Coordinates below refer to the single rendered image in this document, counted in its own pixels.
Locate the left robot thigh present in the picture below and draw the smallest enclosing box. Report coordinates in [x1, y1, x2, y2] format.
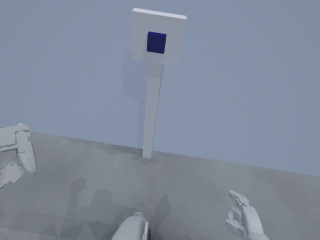
[111, 216, 149, 240]

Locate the panel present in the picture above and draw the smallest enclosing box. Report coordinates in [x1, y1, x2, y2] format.
[132, 8, 187, 159]

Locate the left robot shin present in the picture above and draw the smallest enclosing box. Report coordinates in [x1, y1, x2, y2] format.
[133, 212, 144, 218]

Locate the right robot hand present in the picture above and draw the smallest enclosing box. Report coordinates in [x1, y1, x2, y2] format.
[225, 190, 265, 240]

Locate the left robot hand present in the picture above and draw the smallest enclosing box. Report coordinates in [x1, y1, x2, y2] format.
[0, 123, 37, 191]

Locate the button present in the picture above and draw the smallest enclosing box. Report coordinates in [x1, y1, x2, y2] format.
[147, 31, 167, 54]

